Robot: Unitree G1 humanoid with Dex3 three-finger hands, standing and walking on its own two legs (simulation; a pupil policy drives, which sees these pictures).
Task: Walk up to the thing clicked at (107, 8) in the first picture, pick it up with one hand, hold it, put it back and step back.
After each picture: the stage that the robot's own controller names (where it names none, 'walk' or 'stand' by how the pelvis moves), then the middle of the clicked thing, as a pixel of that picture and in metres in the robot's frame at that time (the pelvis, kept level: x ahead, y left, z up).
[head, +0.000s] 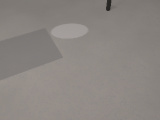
stand; (109, 2) +2.30 -0.42 -0.65
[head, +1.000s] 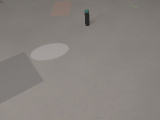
walk; (87, 17) +2.19 +0.07 -0.63
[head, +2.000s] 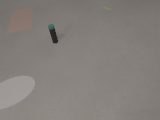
walk; (53, 34) +1.55 +0.46 -0.65
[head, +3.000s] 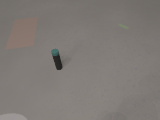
walk; (57, 59) +1.08 +0.35 -0.65
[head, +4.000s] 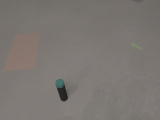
walk; (62, 90) +0.75 +0.26 -0.65
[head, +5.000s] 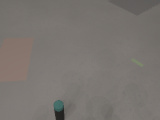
walk; (59, 112) +0.54 +0.17 -0.63
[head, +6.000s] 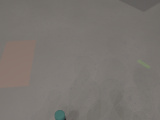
stand; out of the picture +0.46 +0.17 -0.65
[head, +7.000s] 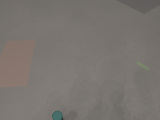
stand; out of the picture +0.46 +0.18 -0.65
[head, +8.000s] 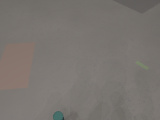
stand; out of the picture +0.47 +0.19 -0.66
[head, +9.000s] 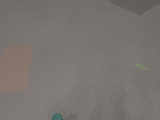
stand; out of the picture +0.46 +0.19 -0.66
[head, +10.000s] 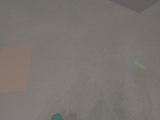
stand; out of the picture +0.45 +0.20 -0.66
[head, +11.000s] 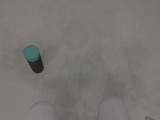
go down; (35, 61) +0.52 +0.20 -0.38
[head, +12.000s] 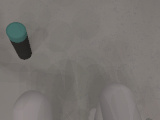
approach; (21, 43) +0.54 +0.22 -0.27
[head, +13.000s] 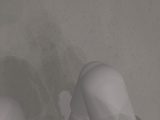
close in; out of the picture +0.53 +0.28 -0.17
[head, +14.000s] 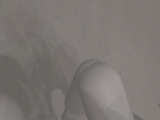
close; out of the picture +0.52 +0.29 -0.17
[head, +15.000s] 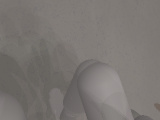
lift; out of the picture +0.47 +0.25 -0.18
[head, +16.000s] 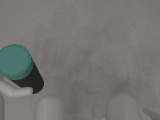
lift; (26, 75) +0.34 +0.19 -0.02
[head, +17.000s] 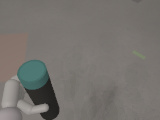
hold; (42, 94) +0.30 +0.14 +0.05
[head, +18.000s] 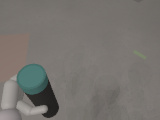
hold; (42, 95) +0.30 +0.14 +0.04
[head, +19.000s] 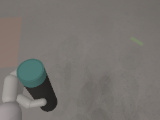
crouch; (41, 89) +0.33 +0.15 +0.00
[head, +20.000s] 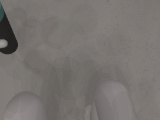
crouch; out of the picture +0.50 +0.19 -0.05
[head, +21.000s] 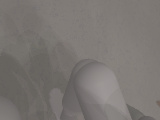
lower; out of the picture +0.47 +0.25 -0.18
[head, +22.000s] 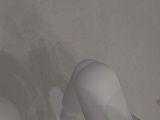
lower; out of the picture +0.48 +0.26 -0.18
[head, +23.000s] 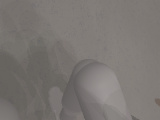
lower; out of the picture +0.48 +0.27 -0.18
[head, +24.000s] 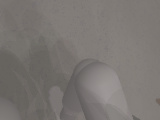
lower; out of the picture +0.49 +0.27 -0.18
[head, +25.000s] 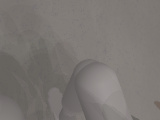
draw back; out of the picture +0.49 +0.24 -0.18
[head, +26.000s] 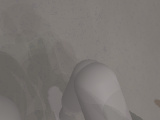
rise; out of the picture +0.48 +0.25 -0.19
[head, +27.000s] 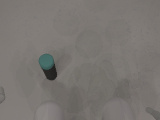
walk; (49, 68) +0.49 +0.16 -0.38
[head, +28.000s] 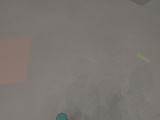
stand; out of the picture +0.42 +0.14 -0.59
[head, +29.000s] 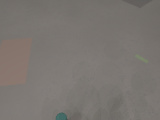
stand; out of the picture +0.44 +0.15 -0.60
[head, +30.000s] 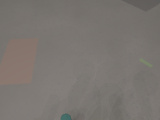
stand; out of the picture +0.43 +0.13 -0.63
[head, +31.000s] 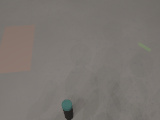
walk; (68, 110) +0.47 +0.12 -0.64
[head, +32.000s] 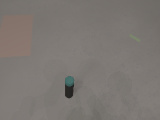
walk; (69, 87) +0.65 +0.07 -0.64
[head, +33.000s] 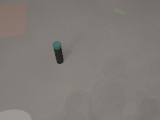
walk; (58, 53) +0.98 +0.26 -0.62
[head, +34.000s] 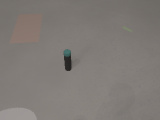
stand; (67, 60) +1.08 +0.16 -0.65
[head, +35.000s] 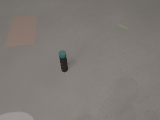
stand; (63, 61) +1.06 +0.20 -0.66
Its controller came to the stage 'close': yes
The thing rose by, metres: 0.68
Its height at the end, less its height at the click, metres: +0.00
